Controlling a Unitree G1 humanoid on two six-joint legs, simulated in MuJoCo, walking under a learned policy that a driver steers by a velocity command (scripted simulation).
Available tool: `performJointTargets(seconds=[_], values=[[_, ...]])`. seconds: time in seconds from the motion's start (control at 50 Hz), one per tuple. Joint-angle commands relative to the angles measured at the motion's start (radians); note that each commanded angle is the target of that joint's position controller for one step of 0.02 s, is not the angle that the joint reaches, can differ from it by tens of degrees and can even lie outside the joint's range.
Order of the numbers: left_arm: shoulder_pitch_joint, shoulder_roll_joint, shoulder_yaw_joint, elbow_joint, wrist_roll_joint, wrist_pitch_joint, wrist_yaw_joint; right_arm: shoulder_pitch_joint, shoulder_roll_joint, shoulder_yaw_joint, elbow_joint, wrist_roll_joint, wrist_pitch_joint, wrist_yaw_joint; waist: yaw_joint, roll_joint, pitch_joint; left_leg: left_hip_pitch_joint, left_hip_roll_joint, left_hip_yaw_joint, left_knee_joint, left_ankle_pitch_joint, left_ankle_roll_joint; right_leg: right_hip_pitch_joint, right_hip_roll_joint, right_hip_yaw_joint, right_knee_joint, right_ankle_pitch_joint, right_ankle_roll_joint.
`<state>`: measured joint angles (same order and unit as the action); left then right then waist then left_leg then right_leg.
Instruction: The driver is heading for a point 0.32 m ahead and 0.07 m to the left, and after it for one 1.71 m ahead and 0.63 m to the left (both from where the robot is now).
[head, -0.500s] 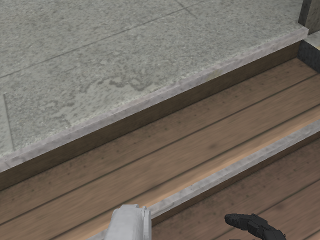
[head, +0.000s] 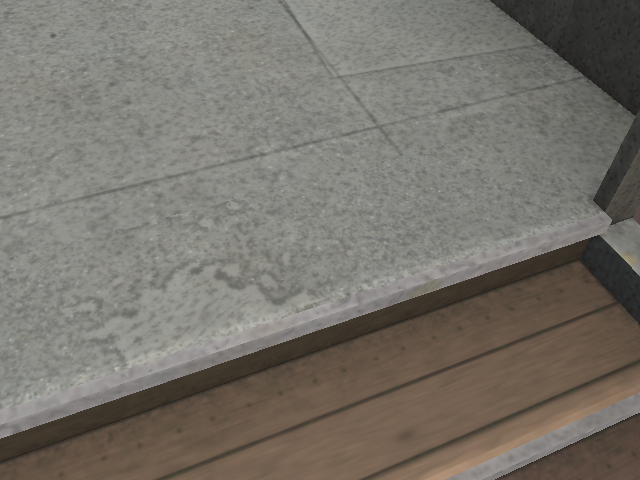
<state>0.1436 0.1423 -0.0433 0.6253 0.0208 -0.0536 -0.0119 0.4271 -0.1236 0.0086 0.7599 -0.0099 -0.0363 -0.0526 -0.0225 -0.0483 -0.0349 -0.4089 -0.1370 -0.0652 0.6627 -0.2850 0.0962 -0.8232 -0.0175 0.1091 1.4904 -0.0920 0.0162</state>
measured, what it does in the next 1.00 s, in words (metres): steps on the spot, turning left: right foot, then left foot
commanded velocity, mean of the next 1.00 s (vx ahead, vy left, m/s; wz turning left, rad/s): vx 0.03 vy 0.00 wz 0.52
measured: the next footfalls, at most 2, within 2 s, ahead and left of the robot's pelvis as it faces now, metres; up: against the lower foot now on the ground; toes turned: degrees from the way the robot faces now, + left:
right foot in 0.20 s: +0.21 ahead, -0.13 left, +0.00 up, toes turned +11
left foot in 0.66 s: +0.09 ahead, +0.10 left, +0.00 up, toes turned +28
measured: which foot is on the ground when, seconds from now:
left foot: down 0.00-0.20, up 0.22-0.64, down 0.66-1.00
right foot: up 0.00-0.18, down 0.20-0.66, up 0.68-1.00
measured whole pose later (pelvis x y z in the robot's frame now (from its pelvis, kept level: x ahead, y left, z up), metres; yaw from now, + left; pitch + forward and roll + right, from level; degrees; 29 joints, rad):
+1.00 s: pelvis +0.10 -0.01 +0.01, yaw +33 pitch +3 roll -2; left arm 0.16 0.20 0.01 0.64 0.00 0.04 0.04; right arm 0.16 -0.18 0.01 0.50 -0.03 0.04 -0.05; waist -0.01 -0.02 -0.04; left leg -0.39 -0.06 -0.10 0.64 -0.30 0.04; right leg -0.53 -0.01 0.00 1.06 -0.40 0.11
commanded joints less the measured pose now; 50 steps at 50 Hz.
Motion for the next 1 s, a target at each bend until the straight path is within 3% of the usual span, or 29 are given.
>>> performJointTargets(seconds=[0.02, 0.06, 0.08, 0.1, 0.12, 0.14, 0.16, 0.18, 0.2, 0.22, 0.24, 0.26, 0.28, 0.3, 0.36, 0.42, 0.46, 0.48, 0.54, 0.6, 0.64, 0.66, 0.68, 0.7, 0.72, 0.76, 0.8, 0.9, 1.0], values=[[-0.033, 0.076, 0.019, -0.099, -0.003, -0.021, 0.028, -0.066, -0.204, -0.057, -0.112, 0.025, 0.021, -0.016, 0.027, 0.172, -0.051, 0.136, 0.199, -0.363, -0.264, 0.042, 0.190, -0.083, 0.014, -0.081, -0.196, -0.077, 0.068], [-0.151, 0.036, 0.008, -0.129, -0.023, -0.007, 0.049, -0.063, -0.200, -0.068, -0.142, 0.030, 0.047, -0.029, -0.030, 0.153, -0.013, 0.029, 0.163, -0.308, -0.325, -0.028, 0.127, 0.110, 0.060, -0.158, -0.541, -0.285, 0.078], [-0.159, 0.047, 0.020, -0.130, -0.038, -0.008, 0.058, -0.073, -0.223, -0.077, -0.161, 0.024, 0.045, -0.025, -0.034, 0.209, -0.024, 0.013, 0.185, -0.341, -0.341, -0.014, 0.133, 0.198, 0.062, -0.145, -0.610, -0.250, 0.074], [-0.109, 0.089, 0.034, -0.108, -0.044, -0.010, 0.060, -0.098, -0.236, -0.084, -0.174, 0.016, 0.038, -0.018, -0.026, 0.255, -0.055, 0.028, 0.220, -0.362, -0.315, 0.032, 0.141, 0.252, 0.045, -0.103, -0.620, -0.139, 0.062], [-0.002, 0.109, 0.052, -0.062, -0.045, 0.001, 0.062, -0.145, -0.215, -0.081, -0.187, 0.011, 0.037, -0.016, 0.013, 0.284, -0.074, 0.025, 0.233, -0.375, -0.268, 0.067, 0.139, 0.336, 0.040, -0.082, -0.651, -0.148, 0.061], [0.049, 0.139, 0.066, -0.042, -0.037, 0.010, 0.061, -0.181, -0.193, -0.077, -0.206, 0.012, 0.036, -0.007, 0.038, 0.250, -0.053, 0.020, 0.221, -0.379, -0.222, 0.162, 0.109, 0.393, 0.047, -0.078, -0.765, -0.153, 0.057], [0.083, 0.120, 0.071, -0.026, -0.038, 0.016, 0.058, -0.203, -0.165, -0.069, -0.215, 0.020, 0.036, -0.001, 0.069, 0.205, -0.032, 0.024, 0.194, -0.369, -0.154, 0.241, 0.082, 0.468, 0.055, -0.093, -0.960, -0.071, 0.042], [0.110, 0.140, 0.085, -0.008, -0.035, 0.016, 0.057, -0.183, -0.144, -0.065, -0.215, 0.024, 0.029, 0.011, 0.062, 0.166, -0.047, 0.003, 0.150, -0.333, -0.063, 0.185, 0.042, 0.582, 0.035, -0.075, -1.048, -0.008, 0.024], [0.161, 0.180, 0.101, -0.009, -0.028, 0.010, 0.061, -0.163, -0.090, -0.054, -0.211, 0.024, 0.021, 0.025, 0.074, 0.011, -0.102, -0.136, 0.064, -0.229, 0.198, -0.070, -0.017, 0.781, -0.117, 0.073, -1.080, 0.029, -0.032], [0.159, 0.246, 0.106, -0.051, 0.017, 0.017, 0.073, -0.125, -0.028, -0.038, -0.231, 0.017, 0.015, 0.026, 0.018, -0.230, -0.130, -0.363, -0.058, -0.163, 0.427, -0.385, -0.078, 0.893, -0.371, 0.444, -1.107, 0.321, -0.176], [0.123, 0.206, 0.106, -0.087, 0.033, 0.007, 0.078, -0.031, -0.139, -0.061, -0.205, 0.037, 0.014, 0.033, -0.023, -0.254, -0.201, -0.383, 0.033, -0.141, 0.658, -0.393, -0.138, 0.824, -0.470, 0.646, -1.152, 0.178, -0.305], [0.060, 0.138, 0.085, -0.120, 0.025, 0.004, 0.080, -0.046, -0.204, -0.078, -0.179, 0.040, 0.030, 0.030, -0.010, -0.134, -0.143, -0.391, 0.072, -0.117, 0.813, -0.312, -0.182, 0.734, -0.427, 0.553, -1.144, 0.010, -0.316], [0.029, 0.108, 0.074, -0.123, 0.008, 0.014, 0.084, -0.111, -0.219, -0.081, -0.180, 0.030, 0.052, 0.033, -0.003, -0.046, -0.089, -0.415, 0.113, -0.086, 0.874, -0.227, -0.198, 0.668, -0.341, 0.395, -1.132, -0.186, -0.275], [-0.008, 0.113, 0.071, -0.124, -0.003, 0.026, 0.093, -0.156, -0.205, -0.077, -0.197, 0.027, 0.071, 0.032, -0.006, -0.055, -0.044, -0.420, 0.128, -0.073, 0.914, -0.179, -0.209, 0.591, -0.277, 0.295, -1.133, -0.226, -0.237], [-0.002, 0.139, 0.068, -0.106, 0.009, 0.043, 0.111, -0.201, -0.158, -0.056, -0.217, 0.016, 0.077, 0.034, 0.005, -0.057, -0.008, -0.386, 0.120, 0.009, 0.920, -0.019, -0.226, 0.501, -0.185, 0.069, -1.118, -0.110, -0.224], [0.046, 0.156, 0.074, -0.099, 0.012, 0.048, 0.116, -0.278, -0.135, -0.034, -0.242, 0.011, 0.076, 0.025, 0.045, -0.060, -0.037, -0.410, 0.147, 0.039, 0.752, 0.014, -0.236, 0.575, -0.222, 0.023, -1.098, -0.020, -0.251], [0.022, 0.181, 0.084, -0.117, 0.028, 0.044, 0.114, -0.275, -0.142, -0.032, -0.240, 0.007, 0.076, 0.023, 0.047, -0.076, -0.085, -0.350, 0.171, 0.052, 0.744, 0.023, -0.246, 0.575, -0.276, 0.021, -1.085, 0.082, -0.271], [-0.011, 0.185, 0.086, -0.126, 0.028, 0.045, 0.110, -0.249, -0.143, -0.033, -0.229, 0.012, 0.080, 0.020, 0.032, -0.098, -0.100, -0.292, 0.182, 0.062, 0.720, 0.011, -0.242, 0.549, -0.280, -0.011, -1.078, 0.114, -0.267], [-0.038, 0.214, 0.100, -0.123, -0.001, 0.049, 0.098, -0.298, -0.133, -0.024, -0.254, 0.009, 0.085, 0.024, 0.045, -0.105, -0.095, -0.143, 0.206, 0.090, 0.450, -0.068, -0.186, 0.507, -0.287, -0.074, -1.073, 0.056, -0.240], [-0.001, 0.230, 0.111, -0.090, -0.013, 0.063, 0.082, -0.286, -0.152, -0.036, -0.244, 0.020, 0.088, 0.042, 0.068, -0.130, -0.089, -0.043, 0.175, 0.147, 0.150, -0.088, -0.121, 0.561, -0.322, -0.067, -1.038, 0.027, -0.226], [0.055, 0.216, 0.108, -0.038, -0.035, 0.078, 0.073, -0.242, -0.172, -0.055, -0.216, 0.023, 0.083, 0.051, 0.057, -0.093, -0.067, 0.075, 0.106, 0.184, -0.143, 0.001, -0.063, 0.570, -0.270, -0.132, -0.936, -0.004, -0.156], [0.077, 0.187, 0.106, -0.026, -0.030, 0.076, 0.065, -0.208, -0.240, -0.079, -0.220, 0.017, 0.076, 0.054, 0.050, 0.064, -0.058, 0.227, 0.180, 0.004, -0.203, 0.231, -0.021, 0.410, -0.202, -0.224, -0.707, -0.141, -0.078], [0.014, 0.127, 0.080, -0.086, -0.001, 0.063, 0.058, -0.170, -0.359, -0.108, -0.238, 0.003, 0.074, 0.040, 0.028, 0.400, -0.054, 0.375, 0.432, -0.406, -0.239, 0.521, 0.158, 0.049, -0.034, -0.279, -0.412, -0.473, 0.061], [-0.070, 0.152, 0.089, -0.089, -0.023, 0.053, 0.064, -0.119, -0.331, -0.101, -0.277, -0.037, 0.053, 0.046, -0.070, 0.297, -0.150, 0.318, 0.515, -0.532, -0.284, 0.455, 0.292, 0.032, -0.003, -0.089, -0.146, -0.549, 0.091], [-0.077, 0.155, 0.091, -0.080, -0.040, 0.052, 0.055, -0.166, -0.290, -0.085, -0.282, -0.041, 0.041, 0.043, -0.045, 0.218, -0.110, 0.271, 0.473, -0.467, -0.281, 0.344, 0.275, 0.007, -0.016, -0.041, -0.046, -0.472, 0.093], [-0.063, 0.152, 0.092, -0.071, -0.014, 0.058, 0.055, -0.306, -0.237, -0.068, -0.320, -0.005, 0.047, 0.029, 0.014, 0.138, -0.066, 0.197, 0.388, -0.370, -0.232, 0.256, 0.187, -0.012, -0.024, -0.021, 0.026, -0.337, 0.097], [-0.055, 0.149, 0.091, -0.082, 0.006, 0.060, 0.053, -0.333, -0.192, -0.047, -0.337, 0.005, 0.054, 0.011, 0.034, 0.114, -0.066, 0.137, 0.340, -0.319, -0.204, 0.313, 0.165, 0.032, 0.000, -0.039, 0.071, -0.215, 0.103], [-0.010, 0.111, 0.063, -0.071, -0.013, 0.073, 0.060, -0.285, -0.161, -0.034, -0.335, -0.018, 0.054, -0.011, 0.026, 0.176, -0.125, 0.190, 0.325, -0.265, -0.164, 0.499, 0.143, 0.135, -0.003, -0.074, -0.183, -0.195, 0.114], [-0.033, 0.092, 0.058, -0.066, -0.026, 0.081, 0.049, -0.259, -0.183, -0.043, -0.321, -0.018, 0.073, 0.010, -0.025, 0.245, -0.079, 0.149, 0.318, -0.268, -0.197, 0.398, 0.135, 0.341, 0.011, -0.140, -0.599, -0.410, 0.083]])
